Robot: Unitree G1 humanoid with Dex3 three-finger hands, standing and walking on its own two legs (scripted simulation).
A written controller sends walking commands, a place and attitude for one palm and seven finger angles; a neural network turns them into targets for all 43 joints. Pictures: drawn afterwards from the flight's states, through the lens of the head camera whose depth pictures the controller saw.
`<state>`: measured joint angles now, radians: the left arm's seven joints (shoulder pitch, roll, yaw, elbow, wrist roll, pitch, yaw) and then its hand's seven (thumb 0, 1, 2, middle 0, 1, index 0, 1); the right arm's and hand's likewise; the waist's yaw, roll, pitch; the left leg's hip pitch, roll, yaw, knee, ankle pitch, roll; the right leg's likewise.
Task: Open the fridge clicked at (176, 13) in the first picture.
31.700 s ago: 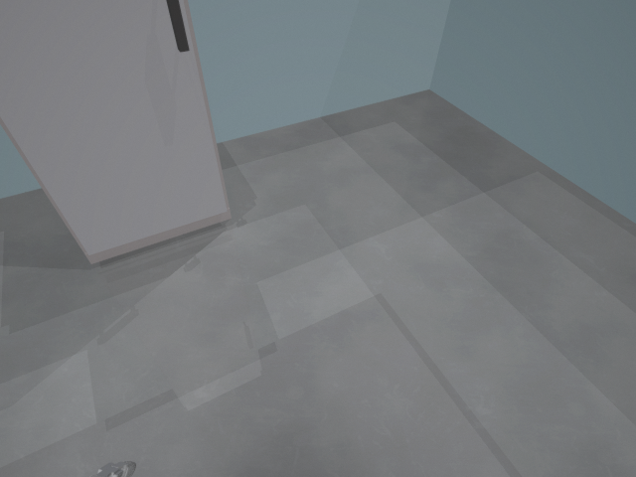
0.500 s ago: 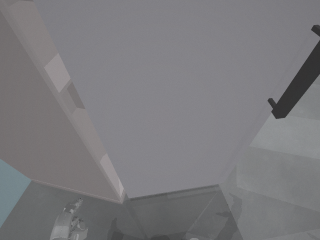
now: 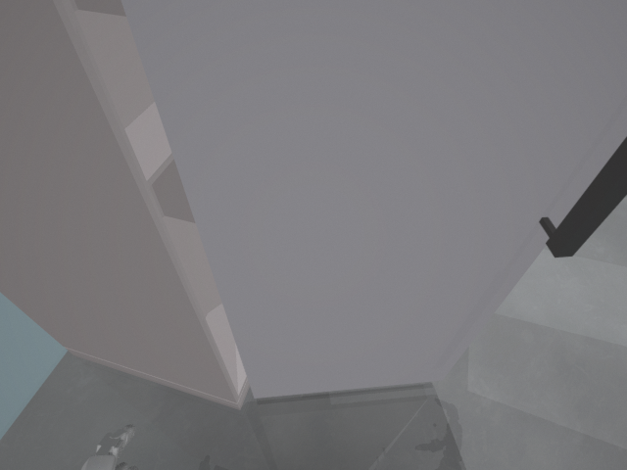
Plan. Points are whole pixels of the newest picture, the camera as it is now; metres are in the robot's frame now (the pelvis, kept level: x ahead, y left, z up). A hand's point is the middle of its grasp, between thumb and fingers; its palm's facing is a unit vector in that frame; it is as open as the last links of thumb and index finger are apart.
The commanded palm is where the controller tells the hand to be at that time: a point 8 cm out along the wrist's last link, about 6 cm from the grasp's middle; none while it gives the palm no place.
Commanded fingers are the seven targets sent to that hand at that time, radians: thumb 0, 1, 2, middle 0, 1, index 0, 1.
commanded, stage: draw the hand back to the body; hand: right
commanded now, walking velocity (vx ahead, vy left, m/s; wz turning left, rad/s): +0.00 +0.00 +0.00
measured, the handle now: (595, 179) +0.45 -0.33 +0.16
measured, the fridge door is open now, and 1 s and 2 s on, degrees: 68 68 68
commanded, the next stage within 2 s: step back with the hand held close in 1.42 s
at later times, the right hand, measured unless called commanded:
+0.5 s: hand out of the picture +0.23 -0.35 +0.14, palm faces +0.46 +0.85 -0.26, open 13.9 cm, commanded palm +0.17 -0.38 +0.17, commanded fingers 0.00 0.04 -0.44 0.23 0.85 0.23 0.85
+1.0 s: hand out of the picture +0.21 -0.25 +0.18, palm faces +0.47 +0.79 -0.40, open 9.1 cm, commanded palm +0.16 -0.28 +0.19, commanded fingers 0.00 -0.86 -0.88 0.20 0.32 0.20 0.32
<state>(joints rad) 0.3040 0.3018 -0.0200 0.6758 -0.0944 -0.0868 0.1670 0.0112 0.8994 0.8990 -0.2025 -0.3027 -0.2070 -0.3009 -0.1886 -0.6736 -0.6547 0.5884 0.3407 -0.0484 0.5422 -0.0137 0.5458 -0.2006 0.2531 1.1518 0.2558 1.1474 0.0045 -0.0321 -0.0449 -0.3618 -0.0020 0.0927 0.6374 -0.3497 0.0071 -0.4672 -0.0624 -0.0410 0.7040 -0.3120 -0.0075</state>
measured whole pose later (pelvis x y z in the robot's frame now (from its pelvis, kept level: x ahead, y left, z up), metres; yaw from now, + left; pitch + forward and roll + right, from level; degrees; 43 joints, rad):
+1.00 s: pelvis +0.02 +0.02 +0.02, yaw +0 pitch -4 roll +0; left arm 0.19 0.26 0.00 0.69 0.00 -0.14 0.09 0.01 0.90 0.90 -0.20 -0.30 -0.20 -0.30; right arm 0.47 -0.36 -0.34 -0.35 0.08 -0.07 -0.14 0.00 -0.51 -0.71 0.23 0.53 0.23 0.52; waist -0.06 -0.05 0.00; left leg -0.03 -0.03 0.04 0.36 -0.26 0.03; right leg -0.10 -0.05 -0.06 0.39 -0.21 0.02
